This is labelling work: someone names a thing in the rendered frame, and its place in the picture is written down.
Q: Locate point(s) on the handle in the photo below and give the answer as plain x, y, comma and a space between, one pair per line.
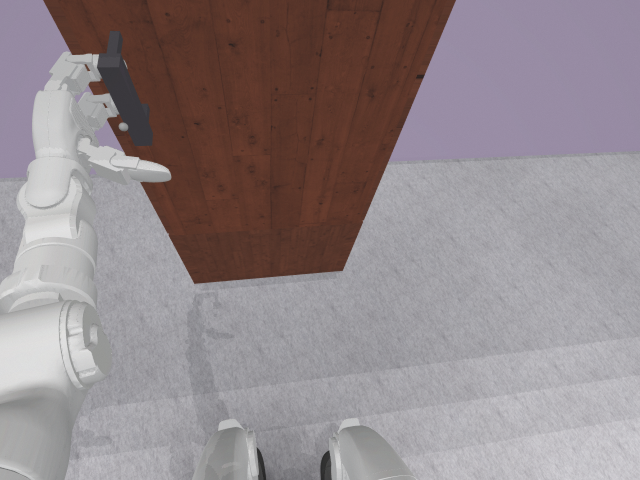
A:
115, 75

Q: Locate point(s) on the cupboard door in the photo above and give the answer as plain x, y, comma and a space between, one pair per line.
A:
268, 114

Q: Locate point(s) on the robot left upper arm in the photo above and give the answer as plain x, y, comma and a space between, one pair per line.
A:
50, 356

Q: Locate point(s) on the left robot forearm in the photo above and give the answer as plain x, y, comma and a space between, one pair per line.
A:
57, 257

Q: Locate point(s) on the right robot shin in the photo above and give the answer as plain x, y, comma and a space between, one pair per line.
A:
346, 423

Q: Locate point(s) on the right robot thigh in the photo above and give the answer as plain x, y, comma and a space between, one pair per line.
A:
360, 453

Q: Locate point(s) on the robot left hand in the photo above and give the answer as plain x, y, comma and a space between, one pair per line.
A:
59, 124

